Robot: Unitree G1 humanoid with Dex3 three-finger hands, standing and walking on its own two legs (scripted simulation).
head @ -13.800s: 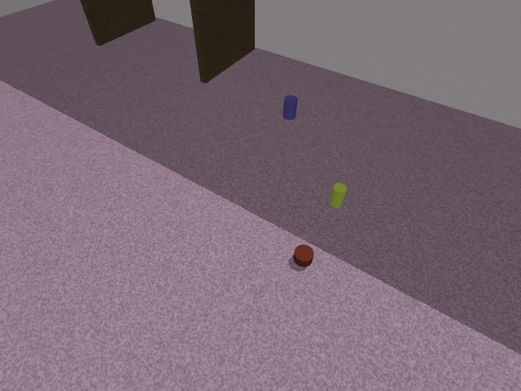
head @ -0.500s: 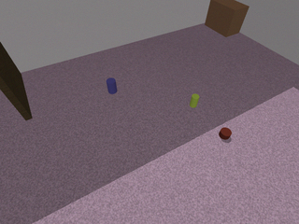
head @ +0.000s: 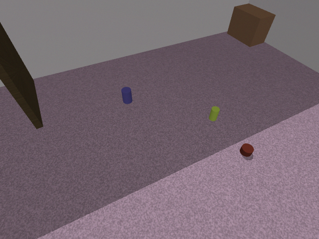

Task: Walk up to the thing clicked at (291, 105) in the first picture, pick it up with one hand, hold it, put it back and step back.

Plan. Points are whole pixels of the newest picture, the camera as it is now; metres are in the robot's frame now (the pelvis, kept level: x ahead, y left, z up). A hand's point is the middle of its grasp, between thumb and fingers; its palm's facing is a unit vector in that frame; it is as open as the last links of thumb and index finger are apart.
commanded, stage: stand
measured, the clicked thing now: (126, 95) +1.41 +0.25 -0.72
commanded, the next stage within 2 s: none
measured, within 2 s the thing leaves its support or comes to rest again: neither
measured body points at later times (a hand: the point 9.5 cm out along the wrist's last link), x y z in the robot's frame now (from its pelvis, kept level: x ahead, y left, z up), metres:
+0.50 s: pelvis -0.01 +0.00 +0.00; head +0.00 +0.00 +0.45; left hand +0.07 +0.30 -0.13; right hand +0.07 -0.30 -0.13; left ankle +0.00 +0.13 -0.75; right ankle +0.01 -0.15 -0.75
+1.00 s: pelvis +0.00 +0.00 +0.00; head +0.00 +0.00 +0.45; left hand +0.07 +0.31 -0.13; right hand +0.08 -0.30 -0.13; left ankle -0.01 +0.13 -0.75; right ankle +0.01 -0.15 -0.75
